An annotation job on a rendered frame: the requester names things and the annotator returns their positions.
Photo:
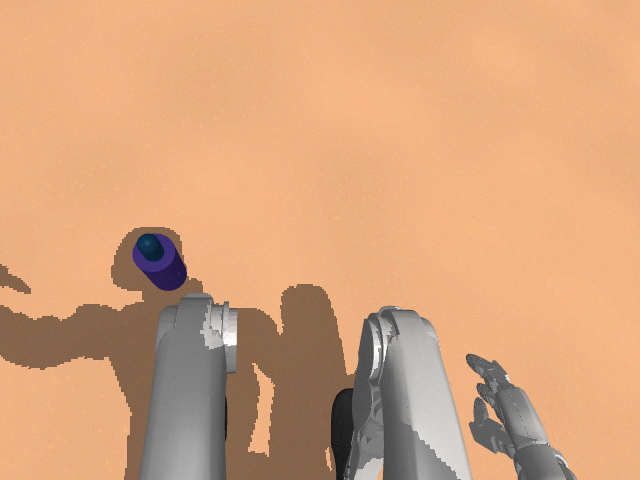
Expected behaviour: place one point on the bottle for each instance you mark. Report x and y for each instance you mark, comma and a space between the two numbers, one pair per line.
158, 258

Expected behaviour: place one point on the right robot arm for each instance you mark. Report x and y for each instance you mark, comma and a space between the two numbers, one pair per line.
541, 462

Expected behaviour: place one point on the right robot hand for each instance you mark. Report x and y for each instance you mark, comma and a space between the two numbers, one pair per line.
511, 405

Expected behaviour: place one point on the right robot foot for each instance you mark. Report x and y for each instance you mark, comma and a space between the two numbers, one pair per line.
342, 430

